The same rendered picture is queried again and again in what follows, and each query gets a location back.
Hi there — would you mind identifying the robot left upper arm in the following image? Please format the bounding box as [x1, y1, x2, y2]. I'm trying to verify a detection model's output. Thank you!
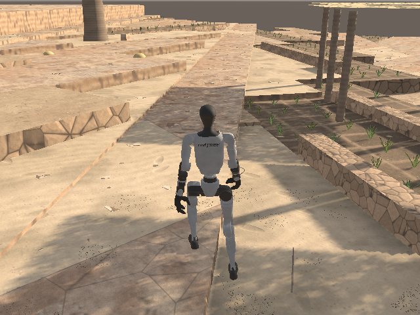
[181, 133, 195, 171]

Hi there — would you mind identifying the robot head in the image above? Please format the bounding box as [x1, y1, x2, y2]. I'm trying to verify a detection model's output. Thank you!
[197, 104, 220, 137]

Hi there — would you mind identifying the robot left hand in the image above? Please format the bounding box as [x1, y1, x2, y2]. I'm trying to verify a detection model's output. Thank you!
[175, 195, 190, 214]

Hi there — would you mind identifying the robot torso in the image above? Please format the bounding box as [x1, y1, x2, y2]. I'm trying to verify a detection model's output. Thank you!
[194, 131, 224, 197]

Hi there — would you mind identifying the left robot forearm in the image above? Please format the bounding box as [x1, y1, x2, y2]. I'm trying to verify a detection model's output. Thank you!
[175, 162, 188, 196]

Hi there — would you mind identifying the right robot forearm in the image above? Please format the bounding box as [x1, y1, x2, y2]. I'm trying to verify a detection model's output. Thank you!
[230, 159, 241, 181]

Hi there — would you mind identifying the robot right upper arm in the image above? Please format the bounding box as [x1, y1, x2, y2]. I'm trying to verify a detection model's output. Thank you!
[222, 133, 238, 169]

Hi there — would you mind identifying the robot right hand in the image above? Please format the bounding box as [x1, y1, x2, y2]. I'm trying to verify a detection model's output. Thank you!
[226, 178, 241, 190]

